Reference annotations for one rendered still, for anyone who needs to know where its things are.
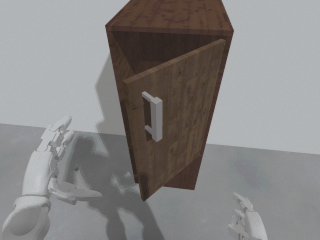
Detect cupboard door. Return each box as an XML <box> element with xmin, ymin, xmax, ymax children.
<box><xmin>122</xmin><ymin>39</ymin><xmax>226</xmax><ymax>201</ymax></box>

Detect handle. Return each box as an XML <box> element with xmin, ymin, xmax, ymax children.
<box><xmin>142</xmin><ymin>91</ymin><xmax>163</xmax><ymax>142</ymax></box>

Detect right robot hand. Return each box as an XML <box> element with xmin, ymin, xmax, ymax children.
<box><xmin>228</xmin><ymin>192</ymin><xmax>268</xmax><ymax>240</ymax></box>

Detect left robot hand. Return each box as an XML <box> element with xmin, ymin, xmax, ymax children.
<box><xmin>21</xmin><ymin>114</ymin><xmax>103</xmax><ymax>205</ymax></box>

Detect robot left forearm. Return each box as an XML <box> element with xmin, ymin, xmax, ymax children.
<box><xmin>2</xmin><ymin>194</ymin><xmax>52</xmax><ymax>240</ymax></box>

